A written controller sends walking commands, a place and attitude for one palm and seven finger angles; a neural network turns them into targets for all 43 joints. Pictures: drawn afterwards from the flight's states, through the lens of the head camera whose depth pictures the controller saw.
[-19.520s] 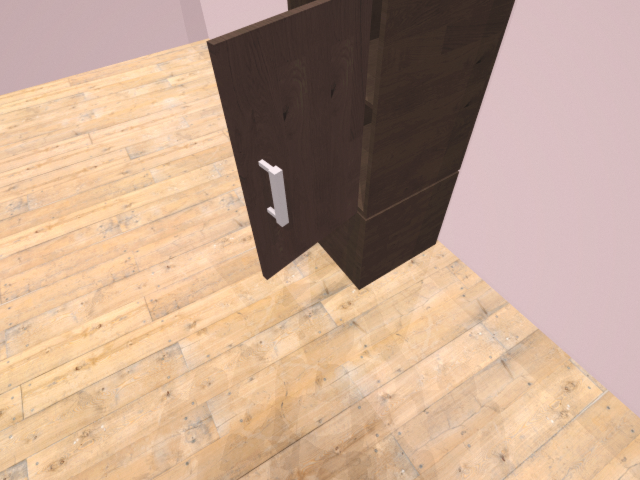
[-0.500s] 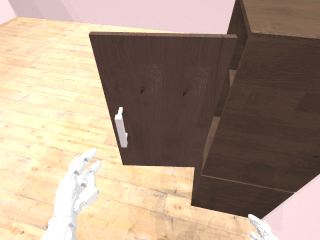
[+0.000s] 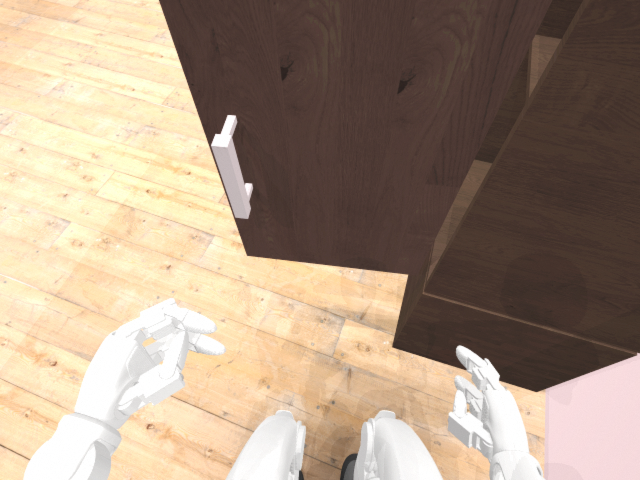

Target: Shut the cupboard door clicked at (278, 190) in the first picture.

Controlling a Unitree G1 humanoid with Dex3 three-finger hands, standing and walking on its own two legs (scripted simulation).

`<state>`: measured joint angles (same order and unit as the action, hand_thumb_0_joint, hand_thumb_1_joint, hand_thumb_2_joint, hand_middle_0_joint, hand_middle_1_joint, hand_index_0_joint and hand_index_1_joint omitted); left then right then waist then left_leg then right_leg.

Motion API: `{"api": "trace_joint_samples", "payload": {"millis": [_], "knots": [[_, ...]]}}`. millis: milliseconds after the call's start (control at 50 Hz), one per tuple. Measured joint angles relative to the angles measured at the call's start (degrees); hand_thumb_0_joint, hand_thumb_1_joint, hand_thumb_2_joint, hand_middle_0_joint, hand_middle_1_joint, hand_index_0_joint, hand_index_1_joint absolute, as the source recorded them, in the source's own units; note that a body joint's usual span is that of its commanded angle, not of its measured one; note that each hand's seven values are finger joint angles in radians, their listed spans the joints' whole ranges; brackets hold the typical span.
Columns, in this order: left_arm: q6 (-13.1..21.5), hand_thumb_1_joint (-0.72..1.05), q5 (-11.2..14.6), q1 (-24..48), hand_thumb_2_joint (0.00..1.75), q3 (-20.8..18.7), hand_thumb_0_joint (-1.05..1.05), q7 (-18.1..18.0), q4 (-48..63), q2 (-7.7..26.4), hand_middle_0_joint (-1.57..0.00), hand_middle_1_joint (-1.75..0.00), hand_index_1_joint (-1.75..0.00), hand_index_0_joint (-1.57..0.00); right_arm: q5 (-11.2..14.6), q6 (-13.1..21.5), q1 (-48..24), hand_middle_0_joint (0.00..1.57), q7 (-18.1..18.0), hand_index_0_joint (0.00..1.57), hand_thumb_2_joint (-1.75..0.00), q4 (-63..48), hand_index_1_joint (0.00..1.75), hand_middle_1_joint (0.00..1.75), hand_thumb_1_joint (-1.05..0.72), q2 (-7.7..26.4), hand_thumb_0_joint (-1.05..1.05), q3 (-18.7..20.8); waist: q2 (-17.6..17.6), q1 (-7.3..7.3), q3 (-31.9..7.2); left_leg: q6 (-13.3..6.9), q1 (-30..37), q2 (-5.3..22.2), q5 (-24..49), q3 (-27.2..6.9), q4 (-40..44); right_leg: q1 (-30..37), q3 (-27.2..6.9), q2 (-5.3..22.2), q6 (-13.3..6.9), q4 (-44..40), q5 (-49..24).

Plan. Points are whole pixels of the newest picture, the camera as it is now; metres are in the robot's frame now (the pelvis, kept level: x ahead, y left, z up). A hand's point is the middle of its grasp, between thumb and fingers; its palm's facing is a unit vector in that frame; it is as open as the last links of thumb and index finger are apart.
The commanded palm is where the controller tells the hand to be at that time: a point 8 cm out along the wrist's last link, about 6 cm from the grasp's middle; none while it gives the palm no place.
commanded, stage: raise the hand and make a fist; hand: left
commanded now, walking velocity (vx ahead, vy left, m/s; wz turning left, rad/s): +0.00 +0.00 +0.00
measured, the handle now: (237, 170) +0.48 +0.16 +0.06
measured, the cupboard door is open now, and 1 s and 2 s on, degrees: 100 100 100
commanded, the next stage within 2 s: bring the fist close to the handle in 1.14 s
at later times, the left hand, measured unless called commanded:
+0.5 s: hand (124, 363) +0.22 +0.21 +0.08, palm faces -0.02 -1.00 -0.04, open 3.1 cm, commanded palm +0.20 +0.27 +0.06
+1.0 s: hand (136, 354) +0.23 +0.21 +0.06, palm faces -0.08 -1.00 -0.02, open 3.1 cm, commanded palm +0.22 +0.27 +0.07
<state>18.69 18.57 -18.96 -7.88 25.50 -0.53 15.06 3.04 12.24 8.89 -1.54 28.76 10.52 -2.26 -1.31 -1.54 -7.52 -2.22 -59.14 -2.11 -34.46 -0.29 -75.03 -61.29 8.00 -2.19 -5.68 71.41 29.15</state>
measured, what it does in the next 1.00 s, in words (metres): stands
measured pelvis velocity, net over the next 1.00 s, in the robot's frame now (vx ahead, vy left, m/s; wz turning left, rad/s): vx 0.01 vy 0.03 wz -0.01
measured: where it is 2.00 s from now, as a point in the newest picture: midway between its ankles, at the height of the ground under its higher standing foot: outside the picture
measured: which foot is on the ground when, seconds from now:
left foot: down 0.00-1.00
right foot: down 0.00-1.00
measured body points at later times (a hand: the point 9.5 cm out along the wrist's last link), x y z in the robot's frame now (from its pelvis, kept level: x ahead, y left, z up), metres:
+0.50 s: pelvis +0.01 +0.03 +0.01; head +0.08 +0.04 +0.46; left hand +0.22 +0.27 +0.08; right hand +0.21 -0.20 -0.05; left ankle +0.01 +0.10 -0.62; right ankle +0.05 -0.06 -0.62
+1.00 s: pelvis +0.01 +0.03 +0.02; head +0.09 +0.04 +0.46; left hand +0.23 +0.27 +0.07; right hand +0.20 -0.21 -0.05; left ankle +0.01 +0.10 -0.62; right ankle +0.05 -0.06 -0.62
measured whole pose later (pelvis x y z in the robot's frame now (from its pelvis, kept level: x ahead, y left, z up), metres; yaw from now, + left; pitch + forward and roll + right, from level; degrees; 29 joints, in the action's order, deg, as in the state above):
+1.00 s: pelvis +0.01 +0.03 +0.02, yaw -1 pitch +18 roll -3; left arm 22.4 17.1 -22.2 -7.2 17.3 0.5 15.0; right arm 2.6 9.2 14.4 -1.6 26.8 14.6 -0.4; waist -1.9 -0.6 -10.0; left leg -4.8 -54.5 -3.0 -33.5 1.1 -69.9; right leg -56.4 6.1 -1.8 -3.1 65.8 27.7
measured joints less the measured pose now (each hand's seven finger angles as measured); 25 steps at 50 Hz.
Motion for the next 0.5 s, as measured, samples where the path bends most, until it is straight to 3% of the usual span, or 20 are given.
{"api": "trace_joint_samples", "payload": {"millis": [60,140,220,320,500], "knots": [[-1.4,0.9,0.5,-3.8,0.9,-2.4,0.02,-4.6,3.1,-0.7,-0.8,-0.94,-0.95,-0.8,-0.2,-1.2,3.1,0.2,0.2,0.21,-0.9,0.7,0.3,0.3,-0.9,-0.3,0.02,1.4,0.3,0.91,-0.4,-0.1,2.1,0.1,0.3,0.7,2.1,1.7,-0.9,-0.3,0.2,-1.7,-0.4],[3.8,0.9,0.6,-8.4,0.9,-4.1,0.02,-8.6,5.4,-2.0,-0.87,-1.02,-1.03,-0.87,-0.5,-1.3,6.1,0.2,0.0,0.2,-0.9,2.2,0.3,0.3,-0.9,1.5,0.02,3.1,-0.1,0.85,-1.7,-0.5,3.5,-0.2,0.7,1.0,4.0,3.1,-1.4,-0.1,0.7,-3.4,-0.7],[8.1,0.9,0.1,-8.9,0.9,-2.0,0.01,-7.4,2.9,-2.1,-0.94,-1.1,-1.11,-0.94,-0.5,-0.8,6.2,0.2,-0.5,0.2,-0.9,2.3,0.3,0.3,-0.9,4.3,0.02,3.7,-0.7,0.95,-2.1,-1.3,2.2,-0.6,0.6,0.9,3.0,2.1,-1.2,0.4,1.2,-2.7,-0.5],[8.0,0.9,-1.1,-6.6,0.9,1.6,0.01,-5.3,1.1,-0.9,-1.03,-1.2,-1.21,-1.04,-0.4,0.1,4.6,0.2,-1.4,0.2,-0.9,0.7,0.3,0.3,-0.91,5.3,0.02,3.7,0.0,0.98,-1.5,-1.9,0.7,-0.4,0.1,1.2,1.1,0.7,-1.4,0.3,1.5,-1.3,-0.5],[6.4,0.9,-1.6,-5.6,0.9,0.2,0.01,-10.6,4.9,-1.1,-1.2,-1.38,-1.39,-1.2,-0.7,-2.0,3.2,0.2,-0.2,0.2,-0.9,-2.1,0.3,0.3,-0.91,3.2,0.02,2.0,-0.6,0.44,-2.7,-2.4,3.8,-0.9,0.7,1.2,3.5,4.1,-1.6,0.6,2.4,-3.9,-1.1]]}}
